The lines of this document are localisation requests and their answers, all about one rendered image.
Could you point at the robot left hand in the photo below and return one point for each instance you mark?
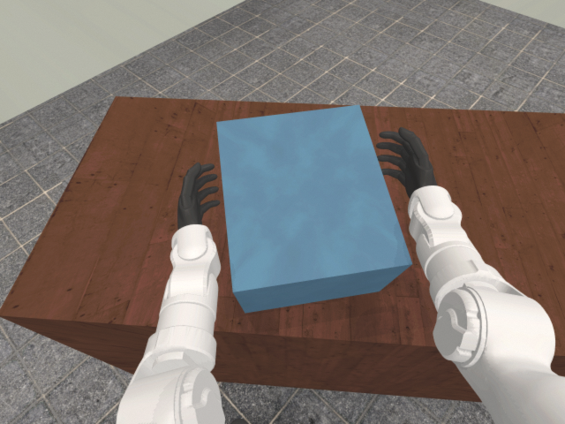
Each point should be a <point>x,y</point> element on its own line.
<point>189,210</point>

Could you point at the robot right hand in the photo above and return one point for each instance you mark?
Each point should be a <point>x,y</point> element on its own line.
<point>416,169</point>

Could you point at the robot left forearm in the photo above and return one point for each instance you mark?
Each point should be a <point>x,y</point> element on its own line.
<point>185,331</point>

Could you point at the robot right upper arm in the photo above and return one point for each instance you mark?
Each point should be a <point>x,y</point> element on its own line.
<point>503,345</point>

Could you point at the pedestal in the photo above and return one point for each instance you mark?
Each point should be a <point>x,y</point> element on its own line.
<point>96,276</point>

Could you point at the robot right forearm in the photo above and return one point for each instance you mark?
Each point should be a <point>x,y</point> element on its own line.
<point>446,254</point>

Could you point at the carton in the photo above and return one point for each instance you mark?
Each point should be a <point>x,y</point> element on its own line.
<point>308,212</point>

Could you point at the robot left upper arm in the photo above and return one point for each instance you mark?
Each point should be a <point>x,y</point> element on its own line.
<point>186,395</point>

